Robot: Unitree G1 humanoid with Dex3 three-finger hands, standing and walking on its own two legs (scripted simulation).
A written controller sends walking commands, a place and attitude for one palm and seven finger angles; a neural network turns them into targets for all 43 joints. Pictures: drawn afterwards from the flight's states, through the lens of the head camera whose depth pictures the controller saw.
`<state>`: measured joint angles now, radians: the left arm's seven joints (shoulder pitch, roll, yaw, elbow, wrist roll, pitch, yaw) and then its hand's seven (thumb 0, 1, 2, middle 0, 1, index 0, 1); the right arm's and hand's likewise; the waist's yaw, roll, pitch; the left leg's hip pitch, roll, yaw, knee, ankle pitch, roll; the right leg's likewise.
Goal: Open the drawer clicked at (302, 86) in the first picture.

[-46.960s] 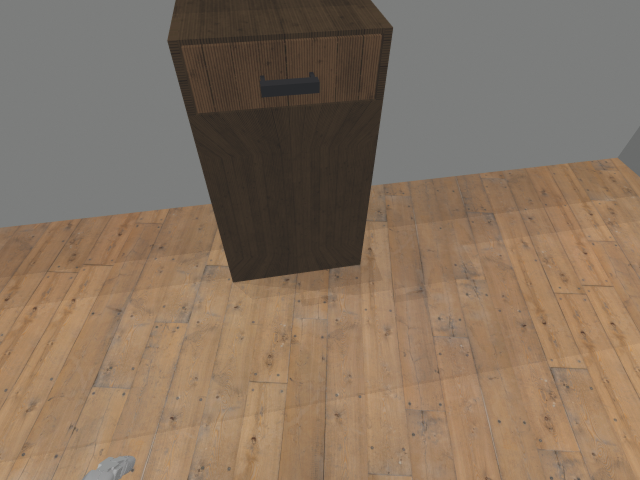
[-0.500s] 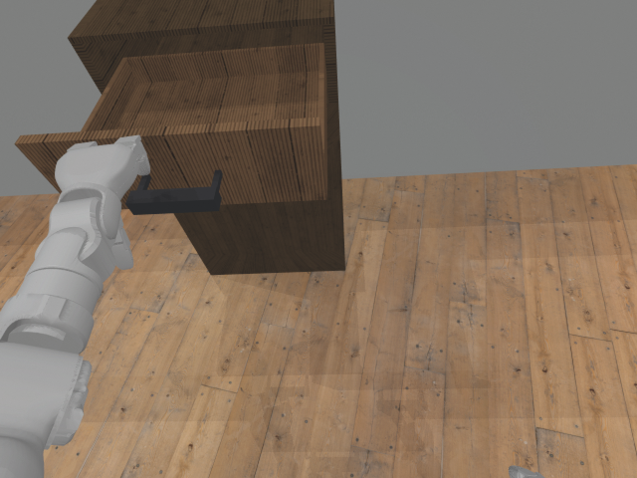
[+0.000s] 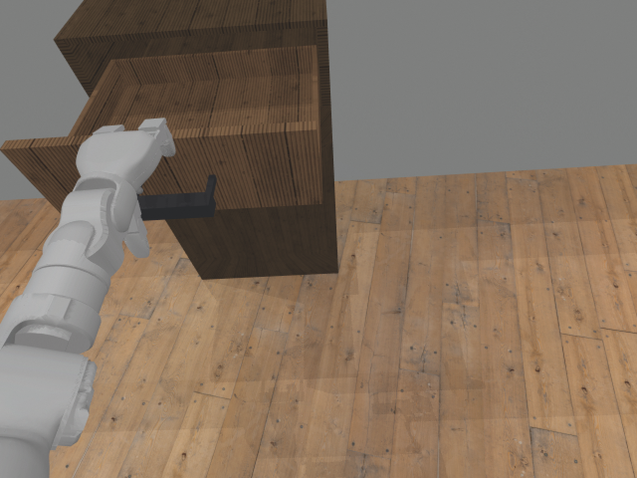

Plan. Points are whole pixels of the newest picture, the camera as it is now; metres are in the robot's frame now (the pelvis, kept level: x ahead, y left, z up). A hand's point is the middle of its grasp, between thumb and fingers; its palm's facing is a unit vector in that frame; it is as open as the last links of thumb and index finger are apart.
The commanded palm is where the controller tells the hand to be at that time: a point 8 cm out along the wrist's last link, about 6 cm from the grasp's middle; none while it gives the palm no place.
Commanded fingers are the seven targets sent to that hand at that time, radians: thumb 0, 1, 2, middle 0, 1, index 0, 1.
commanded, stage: move the hooked fingers above the handle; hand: left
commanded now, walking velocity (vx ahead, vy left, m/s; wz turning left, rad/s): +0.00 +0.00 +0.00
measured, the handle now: (171, 195) +0.51 +0.25 +0.04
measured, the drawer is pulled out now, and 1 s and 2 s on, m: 0.29 0.29 0.29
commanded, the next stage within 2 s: lower the fingers behind the handle in 0.20 s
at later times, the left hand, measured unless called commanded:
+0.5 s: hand (155, 211) +0.44 +0.24 +0.07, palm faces -0.21 +0.00 -0.98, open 13.9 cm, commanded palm +0.43 +0.25 +0.14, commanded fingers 0.00 -0.50 0.30 -0.30 -1.20 -0.30 -1.20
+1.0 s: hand (160, 218) +0.44 +0.24 +0.06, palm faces -0.08 +0.00 -1.00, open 13.8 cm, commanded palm +0.42 +0.25 +0.11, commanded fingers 0.00 -0.50 0.30 -0.30 -1.20 -0.30 -1.20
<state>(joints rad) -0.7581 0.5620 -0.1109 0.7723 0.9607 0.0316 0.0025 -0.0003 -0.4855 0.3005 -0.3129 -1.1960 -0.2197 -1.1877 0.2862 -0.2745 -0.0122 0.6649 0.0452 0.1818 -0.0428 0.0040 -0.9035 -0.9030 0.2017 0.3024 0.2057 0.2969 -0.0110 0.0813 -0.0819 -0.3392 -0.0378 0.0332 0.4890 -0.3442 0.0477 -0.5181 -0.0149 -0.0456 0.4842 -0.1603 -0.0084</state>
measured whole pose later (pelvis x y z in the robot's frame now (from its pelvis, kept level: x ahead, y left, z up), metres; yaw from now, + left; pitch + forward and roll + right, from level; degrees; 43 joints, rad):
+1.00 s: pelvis +0.00 +0.00 -0.01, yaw +1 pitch +12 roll +0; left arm -0.73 0.52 -0.09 0.85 1.02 -0.13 0.12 0.00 -0.49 0.30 -0.26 -1.17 -0.31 -1.20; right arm 0.27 -0.28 -0.05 0.69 0.02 0.14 -0.05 0.00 -0.90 -0.90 0.20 0.30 0.21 0.30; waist -0.02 0.06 -0.08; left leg -0.42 -0.04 0.01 0.58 -0.38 0.04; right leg -0.58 -0.02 -0.07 0.56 -0.19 -0.01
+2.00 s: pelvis -0.01 +0.00 -0.02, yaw +0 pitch +17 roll +0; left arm -0.74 0.52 -0.01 0.98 1.08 -0.14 0.30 0.00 -0.49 0.30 -0.31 -1.20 -0.31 -1.21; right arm 0.28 -0.28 -0.05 0.70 0.00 0.11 -0.02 0.00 -0.90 -0.90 0.20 0.30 0.21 0.30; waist -0.05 0.05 -0.10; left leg -0.57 -0.03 0.04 0.69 -0.43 0.05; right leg -0.74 -0.01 -0.04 0.65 -0.22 -0.01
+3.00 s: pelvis -0.01 +0.00 -0.02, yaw -1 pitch +17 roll +0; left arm -0.74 0.55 0.00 0.97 1.08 -0.14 0.29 0.00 0.65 0.78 -0.36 -1.35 -0.34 -1.35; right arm 0.28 -0.29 -0.04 0.68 0.00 0.11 -0.02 0.00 -0.90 -0.90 0.20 0.30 0.21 0.30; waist -0.06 0.04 -0.10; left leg -0.58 -0.03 0.05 0.71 -0.43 0.05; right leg -0.76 -0.01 -0.03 0.66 -0.21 -0.01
